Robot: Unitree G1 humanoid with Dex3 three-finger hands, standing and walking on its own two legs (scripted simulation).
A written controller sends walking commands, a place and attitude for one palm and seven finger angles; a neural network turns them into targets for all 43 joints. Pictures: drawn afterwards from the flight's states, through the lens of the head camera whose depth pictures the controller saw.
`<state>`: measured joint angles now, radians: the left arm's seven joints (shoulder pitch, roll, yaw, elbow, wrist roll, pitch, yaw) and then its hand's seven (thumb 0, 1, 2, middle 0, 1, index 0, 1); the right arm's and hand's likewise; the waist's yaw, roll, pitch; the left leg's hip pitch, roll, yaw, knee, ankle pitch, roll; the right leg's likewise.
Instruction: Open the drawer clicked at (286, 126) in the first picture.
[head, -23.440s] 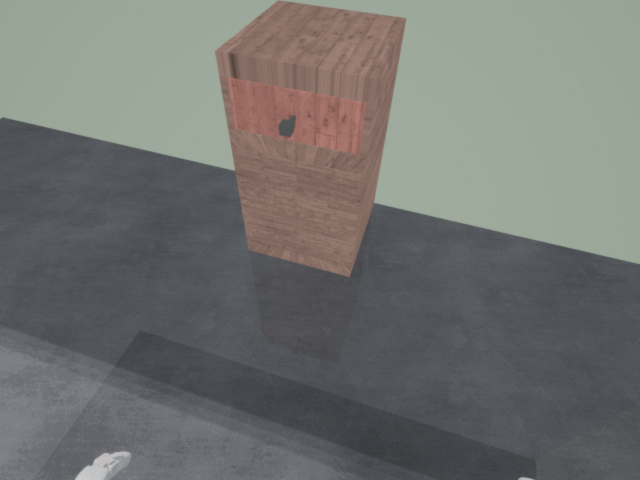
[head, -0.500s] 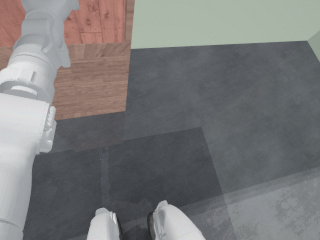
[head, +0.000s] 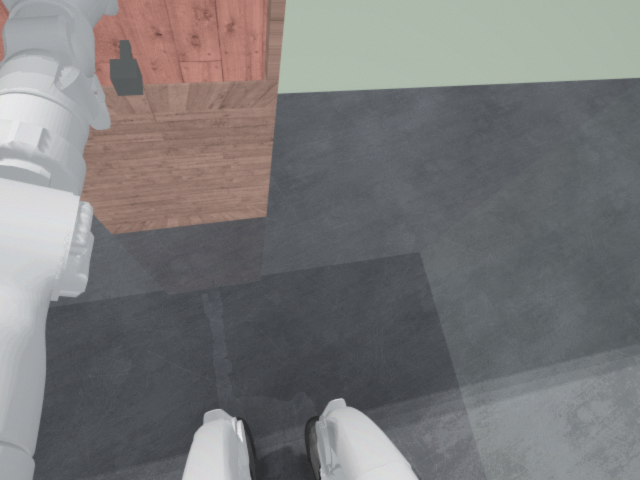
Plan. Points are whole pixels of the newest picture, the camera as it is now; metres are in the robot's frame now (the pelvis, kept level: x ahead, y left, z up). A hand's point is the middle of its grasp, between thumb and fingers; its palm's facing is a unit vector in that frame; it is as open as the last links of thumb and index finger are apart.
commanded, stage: move the hooked fingers above the handle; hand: left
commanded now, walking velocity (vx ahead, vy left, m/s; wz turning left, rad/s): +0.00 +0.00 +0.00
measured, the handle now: (126, 66) +0.67 +0.15 -0.03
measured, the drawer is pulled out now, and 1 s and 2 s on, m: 0.00 0.00 0.00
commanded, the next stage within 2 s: lift the fingers back up to retry in 0.02 s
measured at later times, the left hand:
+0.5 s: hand (113, 49) +0.63 +0.14 +0.04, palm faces -0.07 -0.03 -1.00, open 13.6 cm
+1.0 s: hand (139, 66) +0.64 +0.12 +0.01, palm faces +0.04 -0.10 -0.99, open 13.8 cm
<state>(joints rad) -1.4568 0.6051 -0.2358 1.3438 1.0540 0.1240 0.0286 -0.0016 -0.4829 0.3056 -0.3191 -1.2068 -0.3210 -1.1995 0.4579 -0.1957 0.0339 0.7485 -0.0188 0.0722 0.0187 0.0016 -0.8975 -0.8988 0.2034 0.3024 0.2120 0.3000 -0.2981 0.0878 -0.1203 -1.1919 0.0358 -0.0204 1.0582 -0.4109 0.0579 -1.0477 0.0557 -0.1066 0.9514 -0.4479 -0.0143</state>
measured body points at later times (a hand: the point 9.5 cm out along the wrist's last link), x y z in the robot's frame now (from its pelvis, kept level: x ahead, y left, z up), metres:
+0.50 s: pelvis -0.01 -0.01 -0.02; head +0.21 -0.01 +0.38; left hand +0.63 +0.14 +0.09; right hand -0.10 -0.21 -0.13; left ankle +0.02 +0.08 -0.66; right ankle -0.01 -0.12 -0.66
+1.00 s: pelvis +0.00 -0.01 -0.03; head +0.22 +0.01 +0.36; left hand +0.63 +0.13 +0.06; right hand -0.09 -0.26 -0.11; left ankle +0.03 +0.08 -0.66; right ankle -0.01 -0.12 -0.66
